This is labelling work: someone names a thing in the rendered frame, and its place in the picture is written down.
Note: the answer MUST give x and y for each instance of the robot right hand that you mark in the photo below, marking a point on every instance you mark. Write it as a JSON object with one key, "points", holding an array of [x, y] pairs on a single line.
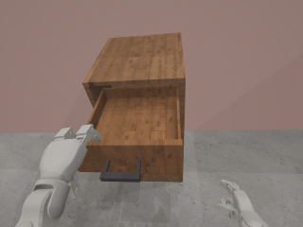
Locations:
{"points": [[231, 208]]}

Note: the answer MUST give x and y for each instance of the robot left hand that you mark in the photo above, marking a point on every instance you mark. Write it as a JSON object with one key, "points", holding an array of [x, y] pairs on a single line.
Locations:
{"points": [[63, 157]]}

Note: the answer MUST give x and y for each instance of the cabinet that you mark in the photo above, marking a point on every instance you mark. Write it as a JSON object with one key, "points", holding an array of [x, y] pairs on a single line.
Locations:
{"points": [[138, 61]]}

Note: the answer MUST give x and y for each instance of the robot left forearm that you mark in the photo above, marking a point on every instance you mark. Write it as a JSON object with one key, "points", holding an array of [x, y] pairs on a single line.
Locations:
{"points": [[44, 206]]}

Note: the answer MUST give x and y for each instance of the handle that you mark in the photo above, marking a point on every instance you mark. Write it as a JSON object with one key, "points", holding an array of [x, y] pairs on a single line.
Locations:
{"points": [[124, 177]]}

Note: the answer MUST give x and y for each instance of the robot right forearm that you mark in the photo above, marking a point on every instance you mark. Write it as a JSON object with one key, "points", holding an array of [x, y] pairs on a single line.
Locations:
{"points": [[250, 218]]}

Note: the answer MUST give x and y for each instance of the drawer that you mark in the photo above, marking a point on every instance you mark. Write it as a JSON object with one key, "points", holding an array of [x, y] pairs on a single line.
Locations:
{"points": [[136, 123]]}

